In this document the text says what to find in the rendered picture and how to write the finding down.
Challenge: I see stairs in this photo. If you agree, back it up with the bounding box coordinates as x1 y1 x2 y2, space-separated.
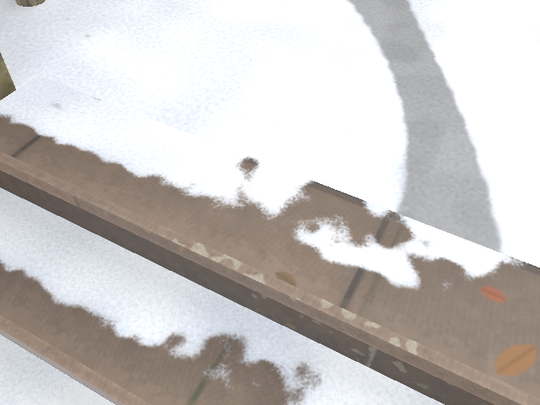
0 170 494 405

